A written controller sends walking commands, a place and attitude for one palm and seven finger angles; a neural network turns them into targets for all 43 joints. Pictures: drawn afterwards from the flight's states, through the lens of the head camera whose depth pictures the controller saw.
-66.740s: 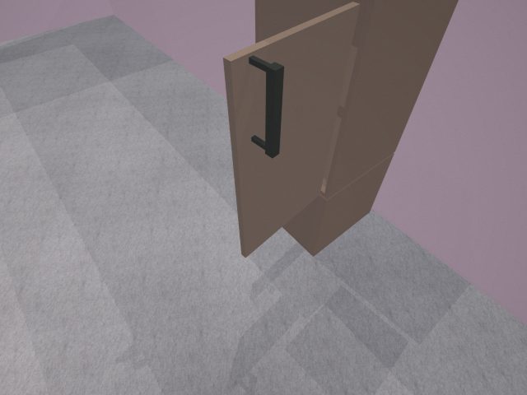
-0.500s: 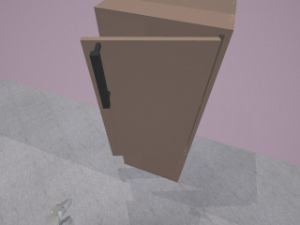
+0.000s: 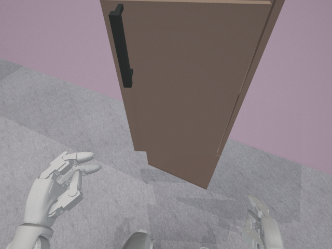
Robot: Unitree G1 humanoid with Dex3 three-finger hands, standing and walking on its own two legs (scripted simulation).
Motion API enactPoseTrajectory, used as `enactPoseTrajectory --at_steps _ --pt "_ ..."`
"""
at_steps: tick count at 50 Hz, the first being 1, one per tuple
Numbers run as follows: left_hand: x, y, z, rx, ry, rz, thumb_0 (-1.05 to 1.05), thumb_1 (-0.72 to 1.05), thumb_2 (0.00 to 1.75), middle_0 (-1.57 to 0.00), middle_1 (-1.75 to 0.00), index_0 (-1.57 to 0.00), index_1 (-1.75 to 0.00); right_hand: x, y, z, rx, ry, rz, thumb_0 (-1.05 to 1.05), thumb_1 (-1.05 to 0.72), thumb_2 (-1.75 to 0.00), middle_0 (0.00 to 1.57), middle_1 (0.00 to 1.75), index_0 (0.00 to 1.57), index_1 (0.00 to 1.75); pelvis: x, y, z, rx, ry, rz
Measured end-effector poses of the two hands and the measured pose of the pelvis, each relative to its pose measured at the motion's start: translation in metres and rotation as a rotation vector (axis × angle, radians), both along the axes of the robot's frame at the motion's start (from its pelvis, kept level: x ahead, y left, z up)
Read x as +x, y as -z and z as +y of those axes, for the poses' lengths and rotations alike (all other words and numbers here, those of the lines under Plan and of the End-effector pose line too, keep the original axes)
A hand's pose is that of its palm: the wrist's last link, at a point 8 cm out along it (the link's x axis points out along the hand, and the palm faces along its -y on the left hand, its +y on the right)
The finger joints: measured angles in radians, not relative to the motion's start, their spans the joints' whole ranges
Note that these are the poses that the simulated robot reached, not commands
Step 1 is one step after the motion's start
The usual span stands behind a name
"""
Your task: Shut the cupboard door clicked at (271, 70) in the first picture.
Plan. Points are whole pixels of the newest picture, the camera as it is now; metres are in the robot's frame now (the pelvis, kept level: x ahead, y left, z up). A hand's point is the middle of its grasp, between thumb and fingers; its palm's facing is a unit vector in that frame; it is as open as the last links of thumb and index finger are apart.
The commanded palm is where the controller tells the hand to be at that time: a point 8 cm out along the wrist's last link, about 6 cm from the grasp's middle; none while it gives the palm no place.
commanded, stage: raise the hand and make a fist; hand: left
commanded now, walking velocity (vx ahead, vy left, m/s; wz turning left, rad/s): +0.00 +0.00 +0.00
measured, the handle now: (124, 49) +0.50 +0.16 +0.22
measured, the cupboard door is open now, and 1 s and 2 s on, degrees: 22 22 22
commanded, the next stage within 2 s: bring the fist close to the handle in 1.32 s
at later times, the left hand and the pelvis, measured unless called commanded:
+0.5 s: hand (62, 160) +0.24 +0.22 +0.15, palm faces +0.06 -1.00 -0.05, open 3.3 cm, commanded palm +0.21 +0.27 +0.17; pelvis +0.02 +0.03 +0.04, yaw -1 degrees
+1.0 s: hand (54, 123) +0.26 +0.21 +0.23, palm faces +0.07 -1.00 -0.06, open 3.1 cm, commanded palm +0.23 +0.25 +0.23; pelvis +0.02 +0.02 +0.06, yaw -1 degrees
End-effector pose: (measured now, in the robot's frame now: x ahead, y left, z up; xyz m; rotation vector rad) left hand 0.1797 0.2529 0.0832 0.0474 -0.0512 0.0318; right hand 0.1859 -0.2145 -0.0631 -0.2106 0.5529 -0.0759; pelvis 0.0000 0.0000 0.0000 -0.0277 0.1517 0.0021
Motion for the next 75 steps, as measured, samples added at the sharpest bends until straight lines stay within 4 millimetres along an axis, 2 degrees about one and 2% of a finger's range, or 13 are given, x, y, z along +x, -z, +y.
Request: enactPoseTrajectory --at_steps 5,11,18,25,30,37,48,51,60,67,75 --pt "0.023 -0.011 0.006 -0.019 0.011 0.096 0.02 0.9 0.9 -0.67 -0.81 -0.66 -0.81 -0.027 -0.005 0.003 0.029 0.083 0.064 0.01 -0.9 -0.89 0.21 0.3 0.21 0.3 0.009 -0.016 0.008 0.012 0.024 -0.013" --pt "0.023 -0.031 0.018 -0.003 -0.042 0.066 0.02 0.9 0.9 -0.78 -0.93 -0.77 -0.93 -0.037 -0.015 0.001 -0.003 0.095 0.084 0.01 -0.9 -0.89 0.21 0.3 0.21 0.3 0.017 -0.026 0.02 0.013 0.032 -0.03" --pt "0.025 -0.046 0.018 -0.007 -0.025 0.025 0.02 0.9 0.9 -0.91 -1.07 -0.9 -1.07 -0.018 -0.029 0.007 -0.034 0.05 0.041 0.01 -0.9 -0.89 0.2 0.3 0.21 0.3 0.02 -0.03 0.031 0.007 0.023 -0.051" --pt "0.033 -0.069 0.021 0.005 -0.03 -0.007 0.02 0.9 0.9 -1.04 -1.21 -1.03 -1.21 0.012 -0.048 0.028 -0.002 -0.001 -0.048 0.01 -0.9 -0.89 0.2 0.3 0.21 0.3 0.024 -0.037 0.034 0.004 0.017 -0.086" --pt "0.039 -0.088 0.023 0.008 -0.035 -0.019 0.02 0.9 0.9 -1.13 -1.31 -1.12 -1.31 0.025 -0.058 0.042 0.03 -0.041 -0.085 0.01 -0.9 -0.89 0.2 0.3 0.21 0.3 0.026 -0.043 0.034 0.006 0.014 -0.113" --pt "0.045 -0.108 0.021 0.007 -0.038 -0.014 0.02 0.9 0.9 -1.24 -1.43 -1.23 -1.44 0.029 -0.064 0.047 0.051 -0.064 -0.083 0.01 -0.9 -0.89 0.21 0.3 0.21 0.3 0.026 -0.051 0.03 0.011 0.011 -0.147" --pt "0.054 -0.145 0.013 0.019 -0.035 -0.053 0.02 0.9 0.9 -1.3 -1.49 -1.29 -1.5 0.022 -0.067 0.025 0.043 -0.029 -0.066 0.01 -0.9 -0.89 0.21 0.3 0.21 0.3 0.023 -0.06 0.018 0.021 0.014 -0.194" --pt "0.056 -0.147 0.01 0.012 -0.035 -0.04 0.02 0.9 0.9 -1.3 -1.5 -1.29 -1.5 0.02 -0.069 0.018 0.042 -0.016 -0.068 0.01 -0.9 -0.89 0.2 0.3 0.21 0.3 0.022 -0.061 0.015 0.023 0.018 -0.2" --pt "0.05 -0.135 -0.001 0.005 -0.049 0.001 0.02 0.9 0.9 -1.3 -1.5 -1.3 -1.5 0.017 -0.073 0.005 0.027 0.0 -0.076 0.01 -0.9 -0.89 0.2 0.3 0.21 0.3 0.02 -0.062 0.009 0.024 0.022 -0.214" --pt "0.048 -0.14 0.0 0.012 -0.055 -0.032 0.02 0.9 0.9 -1.3 -1.5 -1.3 -1.5 0.016 -0.07 0.006 0.029 -0.005 -0.068 0.01 -0.9 -0.89 0.2 0.3 0.21 0.3 0.02 -0.062 0.008 0.024 0.02 -0.217" --pt "0.053 -0.137 0.002 0.001 -0.05 -0.015 0.02 0.9 0.9 -1.31 -1.5 -1.3 -1.5 0.016 -0.068 0.012 0.037 -0.007 -0.062 0.01 -0.9 -0.89 0.2 0.3 0.21 0.3 0.021 -0.062 0.01 0.024 0.019 -0.215"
